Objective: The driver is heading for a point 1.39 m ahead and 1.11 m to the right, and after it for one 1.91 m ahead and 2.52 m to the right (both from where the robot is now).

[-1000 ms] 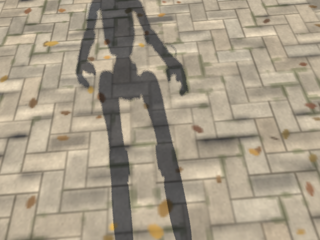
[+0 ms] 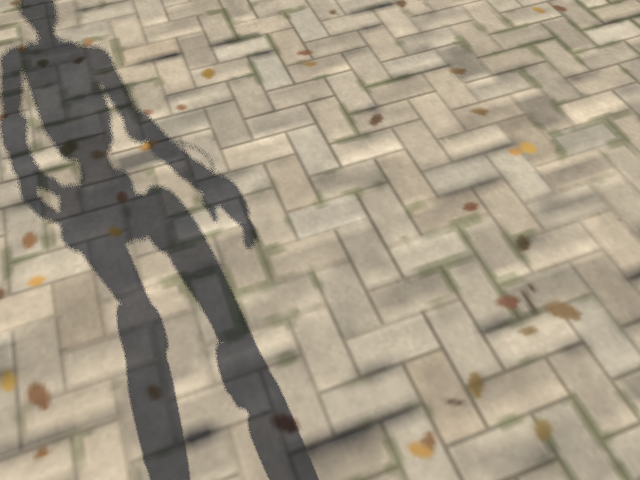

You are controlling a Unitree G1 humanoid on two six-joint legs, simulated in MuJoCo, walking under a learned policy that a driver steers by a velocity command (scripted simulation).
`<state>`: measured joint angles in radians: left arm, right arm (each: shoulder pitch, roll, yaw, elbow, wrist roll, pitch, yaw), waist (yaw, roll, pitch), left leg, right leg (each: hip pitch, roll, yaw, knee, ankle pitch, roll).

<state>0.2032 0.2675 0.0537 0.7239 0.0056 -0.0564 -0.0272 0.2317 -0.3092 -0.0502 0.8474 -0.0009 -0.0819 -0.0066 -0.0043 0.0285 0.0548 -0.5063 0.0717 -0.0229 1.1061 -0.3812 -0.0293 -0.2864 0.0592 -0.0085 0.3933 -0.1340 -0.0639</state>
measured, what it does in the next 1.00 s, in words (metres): walks ahead, turning right: left foot, then right foot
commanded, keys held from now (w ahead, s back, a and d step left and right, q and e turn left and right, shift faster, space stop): e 1.00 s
